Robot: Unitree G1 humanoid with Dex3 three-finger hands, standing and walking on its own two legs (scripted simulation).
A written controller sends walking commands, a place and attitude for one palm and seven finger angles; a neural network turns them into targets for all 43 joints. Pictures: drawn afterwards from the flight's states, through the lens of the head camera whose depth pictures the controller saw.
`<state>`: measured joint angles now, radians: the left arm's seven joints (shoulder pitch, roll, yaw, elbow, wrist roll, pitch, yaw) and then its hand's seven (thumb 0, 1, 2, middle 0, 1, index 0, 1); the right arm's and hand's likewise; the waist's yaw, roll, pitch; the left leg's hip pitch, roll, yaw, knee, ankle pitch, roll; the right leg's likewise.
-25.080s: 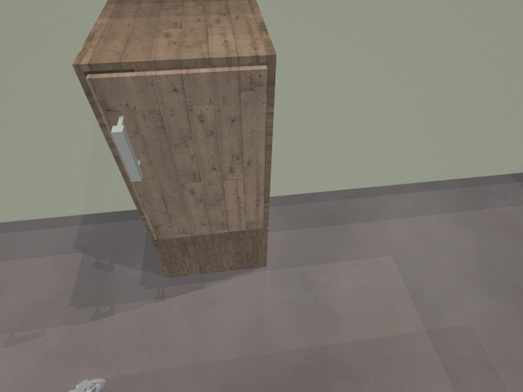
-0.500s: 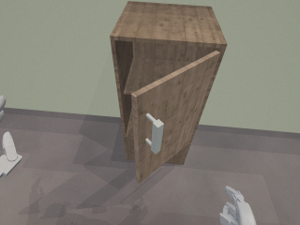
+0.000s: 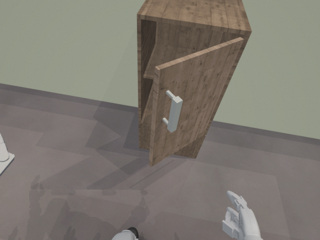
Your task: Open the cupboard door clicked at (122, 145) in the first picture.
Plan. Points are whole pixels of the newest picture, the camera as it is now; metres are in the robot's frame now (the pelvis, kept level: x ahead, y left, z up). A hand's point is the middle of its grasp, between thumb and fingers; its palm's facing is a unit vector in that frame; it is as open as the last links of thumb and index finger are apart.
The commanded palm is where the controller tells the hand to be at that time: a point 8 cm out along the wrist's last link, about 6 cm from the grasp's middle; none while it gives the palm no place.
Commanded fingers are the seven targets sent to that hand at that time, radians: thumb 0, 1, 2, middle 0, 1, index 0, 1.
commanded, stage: stop stepping back and stand still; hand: left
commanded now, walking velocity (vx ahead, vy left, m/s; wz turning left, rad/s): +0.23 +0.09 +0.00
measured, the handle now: (170, 111) +0.52 +0.02 -0.02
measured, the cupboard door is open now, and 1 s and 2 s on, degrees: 45 45 45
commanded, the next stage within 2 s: let the arm hang, fingers relaxed in 0.94 s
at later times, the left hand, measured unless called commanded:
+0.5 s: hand (58, 205) +0.14 +0.18 +0.17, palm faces +0.31 -0.82 -0.48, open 7.4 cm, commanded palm +0.07 +0.23 +0.19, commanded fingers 0.00 0.90 0.90 -0.20 -0.30 -0.20 -0.30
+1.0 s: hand out of the picture +0.10 +0.17 +0.17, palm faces +0.33 -0.82 -0.47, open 7.4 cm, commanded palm +0.05 +0.22 +0.19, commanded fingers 0.00 0.90 0.90 -0.20 -0.30 -0.20 -0.30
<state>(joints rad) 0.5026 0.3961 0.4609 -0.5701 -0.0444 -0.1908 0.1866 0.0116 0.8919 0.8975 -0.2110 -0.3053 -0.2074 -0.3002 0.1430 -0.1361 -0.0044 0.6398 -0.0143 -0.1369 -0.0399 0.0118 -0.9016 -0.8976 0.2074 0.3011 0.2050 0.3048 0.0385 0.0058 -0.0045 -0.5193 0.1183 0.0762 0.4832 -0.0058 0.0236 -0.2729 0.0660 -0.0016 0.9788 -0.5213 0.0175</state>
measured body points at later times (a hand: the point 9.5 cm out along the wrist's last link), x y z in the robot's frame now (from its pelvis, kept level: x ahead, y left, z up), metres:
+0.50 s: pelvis -0.10 -0.05 +0.00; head -0.13 -0.05 +0.45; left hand +0.12 +0.22 +0.19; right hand -0.01 -0.32 -0.08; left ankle +0.00 +0.05 -0.72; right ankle -0.09 -0.12 -0.73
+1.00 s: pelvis -0.13 -0.07 +0.01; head -0.13 -0.06 +0.46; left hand +0.07 +0.21 +0.20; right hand +0.00 -0.32 -0.06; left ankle -0.15 +0.05 -0.73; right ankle -0.09 -0.12 -0.73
